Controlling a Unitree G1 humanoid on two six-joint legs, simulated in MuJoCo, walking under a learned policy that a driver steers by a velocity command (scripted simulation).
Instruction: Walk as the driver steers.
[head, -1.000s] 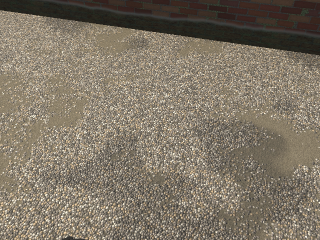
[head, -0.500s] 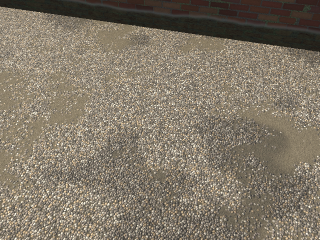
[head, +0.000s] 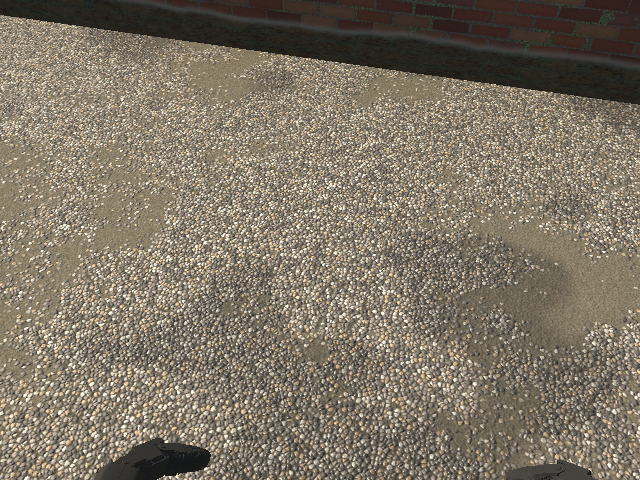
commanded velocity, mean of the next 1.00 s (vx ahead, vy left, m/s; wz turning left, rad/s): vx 0.49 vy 0.00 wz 0.00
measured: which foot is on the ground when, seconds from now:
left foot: down 0.00-1.00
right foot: down 0.00-1.00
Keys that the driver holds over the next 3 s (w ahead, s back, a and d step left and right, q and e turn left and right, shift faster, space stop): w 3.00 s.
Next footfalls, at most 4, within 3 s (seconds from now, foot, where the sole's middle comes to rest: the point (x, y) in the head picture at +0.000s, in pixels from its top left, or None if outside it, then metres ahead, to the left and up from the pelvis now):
none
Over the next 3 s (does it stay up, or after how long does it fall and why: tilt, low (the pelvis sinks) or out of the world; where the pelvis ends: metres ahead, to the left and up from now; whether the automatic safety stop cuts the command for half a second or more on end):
stays up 0.00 0.00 0.00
